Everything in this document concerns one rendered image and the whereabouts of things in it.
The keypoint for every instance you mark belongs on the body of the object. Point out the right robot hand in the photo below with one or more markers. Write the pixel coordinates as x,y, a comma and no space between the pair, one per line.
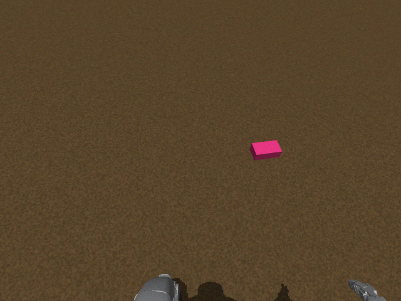
365,291

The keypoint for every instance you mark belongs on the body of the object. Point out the carton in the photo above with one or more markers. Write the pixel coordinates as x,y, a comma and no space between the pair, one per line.
265,150

